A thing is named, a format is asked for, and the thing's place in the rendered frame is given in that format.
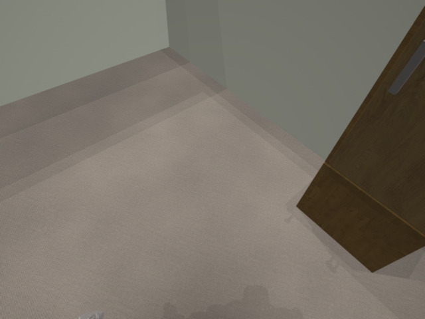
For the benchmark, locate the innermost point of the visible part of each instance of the cupboard door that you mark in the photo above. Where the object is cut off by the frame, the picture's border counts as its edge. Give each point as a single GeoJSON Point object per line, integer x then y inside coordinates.
{"type": "Point", "coordinates": [384, 153]}

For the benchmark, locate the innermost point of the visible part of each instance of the handle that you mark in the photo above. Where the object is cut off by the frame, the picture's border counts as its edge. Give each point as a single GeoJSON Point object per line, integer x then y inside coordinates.
{"type": "Point", "coordinates": [408, 69]}

